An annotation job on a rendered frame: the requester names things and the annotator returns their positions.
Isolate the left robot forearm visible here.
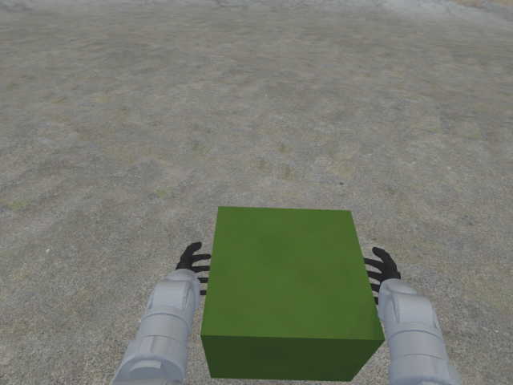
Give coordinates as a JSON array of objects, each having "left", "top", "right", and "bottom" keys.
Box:
[{"left": 109, "top": 269, "right": 200, "bottom": 385}]

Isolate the right robot forearm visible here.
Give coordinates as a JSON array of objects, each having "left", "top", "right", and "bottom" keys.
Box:
[{"left": 378, "top": 278, "right": 463, "bottom": 385}]

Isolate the robot right hand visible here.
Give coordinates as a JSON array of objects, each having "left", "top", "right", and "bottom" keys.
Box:
[{"left": 363, "top": 247, "right": 401, "bottom": 305}]

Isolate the robot left hand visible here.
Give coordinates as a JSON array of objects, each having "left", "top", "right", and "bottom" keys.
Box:
[{"left": 176, "top": 241, "right": 212, "bottom": 295}]

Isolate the carton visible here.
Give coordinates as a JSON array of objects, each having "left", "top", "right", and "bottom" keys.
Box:
[{"left": 200, "top": 206, "right": 385, "bottom": 382}]

